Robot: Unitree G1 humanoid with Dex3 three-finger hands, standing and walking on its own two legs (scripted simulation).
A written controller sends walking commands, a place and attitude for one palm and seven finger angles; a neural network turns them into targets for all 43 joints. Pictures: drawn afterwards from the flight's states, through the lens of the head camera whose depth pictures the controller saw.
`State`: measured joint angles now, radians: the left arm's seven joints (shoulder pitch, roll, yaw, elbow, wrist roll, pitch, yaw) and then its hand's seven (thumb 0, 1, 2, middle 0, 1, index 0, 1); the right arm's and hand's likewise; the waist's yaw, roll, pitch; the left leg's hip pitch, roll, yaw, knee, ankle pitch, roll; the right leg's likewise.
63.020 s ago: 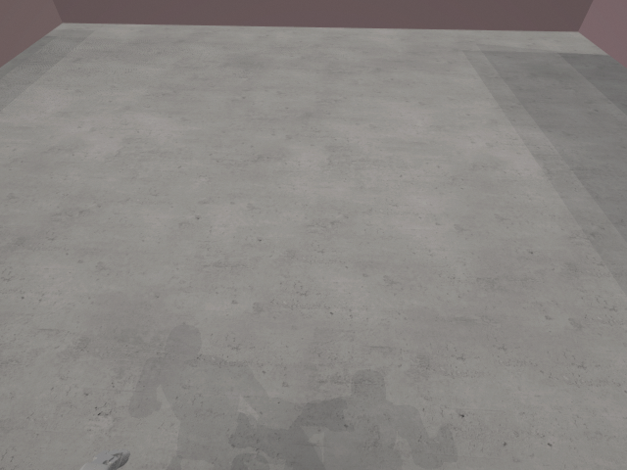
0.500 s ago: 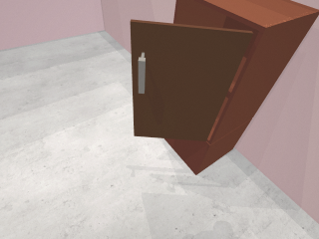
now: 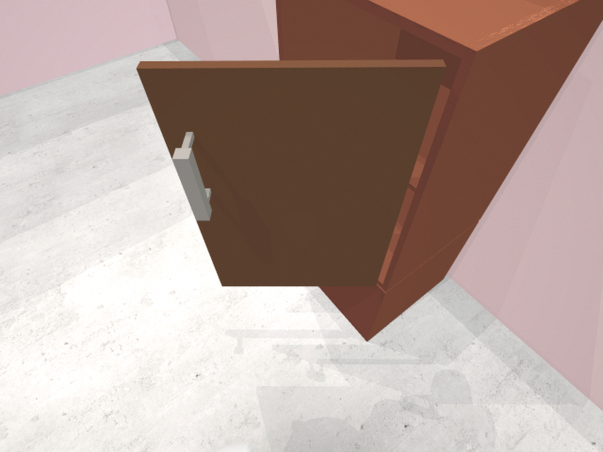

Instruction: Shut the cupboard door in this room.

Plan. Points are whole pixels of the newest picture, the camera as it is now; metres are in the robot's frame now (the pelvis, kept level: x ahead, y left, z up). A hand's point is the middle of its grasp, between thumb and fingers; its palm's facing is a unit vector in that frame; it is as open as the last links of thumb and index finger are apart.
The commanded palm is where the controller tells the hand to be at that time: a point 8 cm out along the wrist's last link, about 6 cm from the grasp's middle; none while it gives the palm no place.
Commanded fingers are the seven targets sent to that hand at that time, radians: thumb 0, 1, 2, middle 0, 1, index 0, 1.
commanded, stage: come to a stop and stand still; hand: left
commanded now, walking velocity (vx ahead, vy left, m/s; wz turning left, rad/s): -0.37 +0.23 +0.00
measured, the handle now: (196, 177) +0.50 +0.19 +0.05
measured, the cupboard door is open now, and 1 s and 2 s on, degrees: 53 53 53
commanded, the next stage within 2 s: look again from close up in 1.30 s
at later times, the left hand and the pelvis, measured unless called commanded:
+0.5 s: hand out of the picture +0.08 +0.21 -0.18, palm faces +0.04 -0.97 -0.24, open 7.3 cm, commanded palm none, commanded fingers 0.00 0.90 0.90 -0.20 -0.30 -0.20 -0.30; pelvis +0.03 +0.01 +0.00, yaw -1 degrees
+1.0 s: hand out of the picture +0.01 +0.14 -0.18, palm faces +0.01 -0.98 -0.18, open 7.3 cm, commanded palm none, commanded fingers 0.00 0.90 0.90 -0.20 -0.30 -0.20 -0.30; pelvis -0.03 -0.03 +0.00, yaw +0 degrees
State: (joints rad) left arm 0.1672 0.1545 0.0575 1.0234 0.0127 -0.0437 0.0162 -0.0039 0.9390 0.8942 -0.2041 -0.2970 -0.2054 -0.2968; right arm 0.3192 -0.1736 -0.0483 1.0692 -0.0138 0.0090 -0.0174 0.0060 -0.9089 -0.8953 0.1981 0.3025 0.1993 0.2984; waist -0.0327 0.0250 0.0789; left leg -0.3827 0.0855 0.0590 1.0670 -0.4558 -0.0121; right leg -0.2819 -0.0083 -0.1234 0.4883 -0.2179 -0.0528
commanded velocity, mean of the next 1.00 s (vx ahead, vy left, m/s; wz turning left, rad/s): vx -0.09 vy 0.01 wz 0.00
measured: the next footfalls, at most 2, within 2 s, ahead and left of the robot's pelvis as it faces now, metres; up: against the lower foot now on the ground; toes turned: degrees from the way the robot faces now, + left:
left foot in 0.24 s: +0.13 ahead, +0.10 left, +0.00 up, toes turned +3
right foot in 0.66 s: -0.01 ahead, -0.16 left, +0.00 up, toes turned +0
